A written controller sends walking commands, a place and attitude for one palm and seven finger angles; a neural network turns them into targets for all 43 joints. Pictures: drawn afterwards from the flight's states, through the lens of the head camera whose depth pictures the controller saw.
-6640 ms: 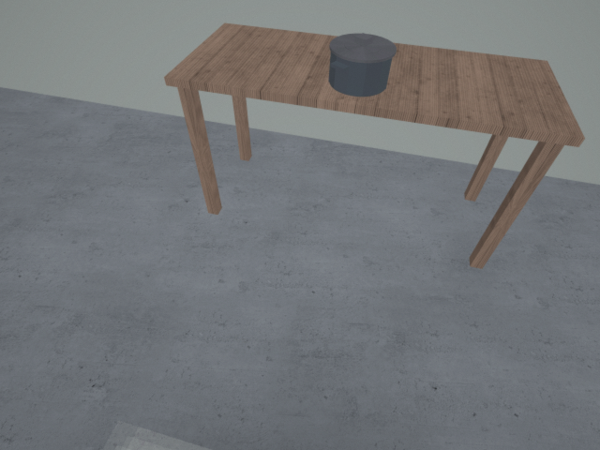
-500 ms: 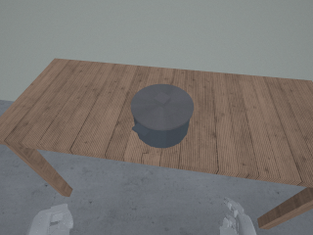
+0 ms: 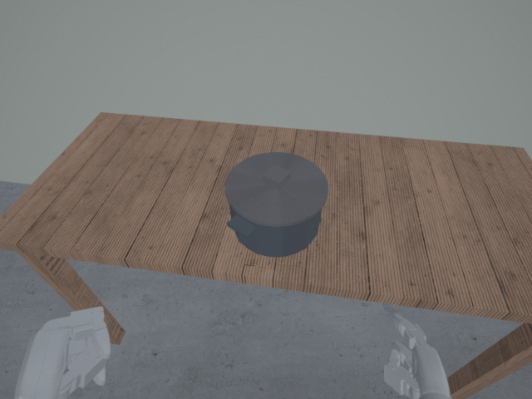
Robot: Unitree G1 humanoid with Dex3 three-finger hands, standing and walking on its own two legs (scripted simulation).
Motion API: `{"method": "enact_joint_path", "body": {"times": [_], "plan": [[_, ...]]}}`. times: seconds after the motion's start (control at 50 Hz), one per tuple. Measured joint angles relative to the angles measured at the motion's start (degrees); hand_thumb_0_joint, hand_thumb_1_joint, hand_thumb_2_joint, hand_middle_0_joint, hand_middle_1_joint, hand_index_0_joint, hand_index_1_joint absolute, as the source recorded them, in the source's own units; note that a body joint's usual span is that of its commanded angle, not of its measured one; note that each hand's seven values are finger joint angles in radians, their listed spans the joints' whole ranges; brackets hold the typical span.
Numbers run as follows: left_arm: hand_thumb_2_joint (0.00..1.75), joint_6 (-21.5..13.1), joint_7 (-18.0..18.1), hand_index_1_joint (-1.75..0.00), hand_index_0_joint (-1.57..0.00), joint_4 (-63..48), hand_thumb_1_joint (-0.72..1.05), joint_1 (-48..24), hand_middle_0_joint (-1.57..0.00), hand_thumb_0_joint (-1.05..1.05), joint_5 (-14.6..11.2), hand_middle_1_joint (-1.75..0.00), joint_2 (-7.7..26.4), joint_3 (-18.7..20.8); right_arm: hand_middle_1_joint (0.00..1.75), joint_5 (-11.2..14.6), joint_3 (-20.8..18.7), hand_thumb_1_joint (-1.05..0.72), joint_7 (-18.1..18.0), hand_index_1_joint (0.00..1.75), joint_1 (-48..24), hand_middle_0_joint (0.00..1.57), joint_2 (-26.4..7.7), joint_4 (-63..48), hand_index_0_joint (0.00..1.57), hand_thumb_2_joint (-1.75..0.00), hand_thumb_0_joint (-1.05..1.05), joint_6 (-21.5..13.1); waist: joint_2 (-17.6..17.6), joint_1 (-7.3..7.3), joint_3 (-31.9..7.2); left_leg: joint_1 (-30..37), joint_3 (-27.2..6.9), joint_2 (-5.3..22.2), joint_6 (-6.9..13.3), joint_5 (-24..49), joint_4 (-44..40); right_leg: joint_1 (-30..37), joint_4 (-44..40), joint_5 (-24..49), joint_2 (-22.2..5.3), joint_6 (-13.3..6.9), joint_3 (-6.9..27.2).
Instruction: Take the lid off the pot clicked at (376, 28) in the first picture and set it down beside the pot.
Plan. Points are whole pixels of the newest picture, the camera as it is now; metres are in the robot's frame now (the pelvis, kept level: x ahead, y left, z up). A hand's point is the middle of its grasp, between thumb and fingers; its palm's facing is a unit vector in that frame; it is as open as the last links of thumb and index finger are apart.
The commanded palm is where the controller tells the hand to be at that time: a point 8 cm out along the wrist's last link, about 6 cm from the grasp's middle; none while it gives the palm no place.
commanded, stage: raise the hand higher, near the body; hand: left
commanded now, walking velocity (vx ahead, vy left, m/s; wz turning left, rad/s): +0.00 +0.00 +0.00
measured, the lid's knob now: (276, 177) +0.51 +0.05 +0.05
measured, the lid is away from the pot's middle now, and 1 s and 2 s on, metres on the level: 0.00 0.00 0.00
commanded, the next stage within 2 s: reach forward and open the fingers in 0.22 s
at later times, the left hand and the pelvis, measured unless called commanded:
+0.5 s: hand (93, 323) +0.17 +0.24 +0.09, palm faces +0.07 -0.30 -0.95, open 2.9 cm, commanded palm +0.14 +0.26 +0.14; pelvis -0.02 -0.01 +0.00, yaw -3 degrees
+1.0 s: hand (86, 293) +0.21 +0.26 +0.10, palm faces -0.22 -0.07 -0.97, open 6.3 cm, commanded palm +0.19 +0.25 +0.16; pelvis -0.03 +0.00 +0.01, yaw +0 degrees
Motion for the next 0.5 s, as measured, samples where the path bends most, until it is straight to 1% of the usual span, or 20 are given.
{"method": "enact_joint_path", "body": {"times": [0.06,0.14,0.26,0.34,0.38,0.44,0.46,0.5], "plan": [[0.90,-0.15,-0.11,-1.50,-1.29,-0.87,0.90,-1.02,-1.29,0.01,-0.16,-1.50,-0.01,0.17,0.30,-0.15,0.60,-0.91,0.13,0.30,-0.01,0.20,0.27,-0.19,0.20,-0.90,0.02,-0.10,0.27,0.30,0.44,0.28,-0.13,0.12,-0.12,0.25,-0.15,0.36,-0.26,0.28,0.11,-0.15,-0.14],[0.90,-0.63,-0.12,-1.50,-1.30,-3.35,0.90,-1.57,-1.30,0.01,-0.37,-1.50,0.80,1.11,0.30,-0.33,1.19,-0.91,0.26,0.30,0.54,0.20,0.57,0.12,0.21,-0.90,0.02,-0.23,0.51,0.53,0.69,0.77,-0.21,0.29,-0.35,0.64,-0.66,0.83,-0.73,0.65,0.29,-0.38,-0.22],[0.90,-1.61,-0.14,-1.50,-1.30,-4.79,0.90,-2.96,-1.30,0.01,-0.67,-1.50,1.12,2.56,0.30,-0.36,1.28,-0.90,0.40,0.30,1.20,0.20,0.32,1.07,0.21,-0.90,0.02,0.06,1.12,0.25,1.22,1.23,-0.20,0.57,-0.60,1.09,-1.17,1.25,-1.22,1.09,0.57,-0.64,-0.23],[0.90,-2.05,-0.05,-1.50,-1.30,-6.83,0.90,-3.55,-1.30,0.01,-0.88,-1.50,1.92,3.35,0.30,-0.37,1.04,-0.90,0.21,0.30,1.77,0.20,-0.17,1.59,0.21,-0.90,0.02,-0.24,1.21,0.15,1.50,1.47,-0.05,0.91,-0.81,1.26,-1.47,1.44,-1.64,1.43,0.92,-0.86,-0.08],[0.90,-0.12,1.51,-1.50,-1.30,-8.75,0.90,-3.73,-1.30,0.01,10.69,-1.50,4.63,2.80,0.30,-0.78,1.29,-0.91,0.58,0.30,2.18,0.20,-1.00,0.83,0.21,-0.90,0.02,1.48,1.10,0.63,0.12,-0.32,0.37,1.03,-0.89,1.11,-0.80,-0.70,-0.58,1.25,1.02,-1.04,0.29],[0.90,2.80,2.77,-1.48,-1.28,-9.57,0.87,-5.38,-1.28,0.01,24.36,-1.49,8.83,1.48,0.30,-1.05,1.05,-0.91,1.78,0.30,0.72,0.20,-2.43,-0.25,0.21,-0.90,0.02,5.11,1.45,0.79,-0.10,-2.99,0.97,1.06,-0.95,0.86,0.69,-3.87,1.53,0.85,1.03,-1.28,0.83],[0.90,3.64,2.78,-1.47,-1.27,-9.25,0.86,-5.61,-1.27,0.01,28.57,-1.48,10.13,1.11,0.30,-1.05,0.93,-0.91,2.16,0.30,-0.01,0.20,-2.88,-0.54,0.21,-0.90,0.02,6.48,1.68,0.88,-0.13,-3.77,1.37,1.14,-0.96,0.81,1.03,-4.89,2.08,0.84,1.12,-1.33,1.21],[0.91,5.63,1.94,-1.44,-1.26,-8.53,0.83,-5.51,-1.26,0.01,35.58,-1.44,12.88,0.33,0.30,-0.75,0.79,-0.91,2.74,0.30,-1.44,0.20,-3.76,-1.20,0.21,-0.90,0.02,9.25,2.30,0.98,-0.11,-4.94,2.13,1.38,-0.97,0.74,1.50,-6.44,2.75,0.98,1.37,-1.34,1.95]]}}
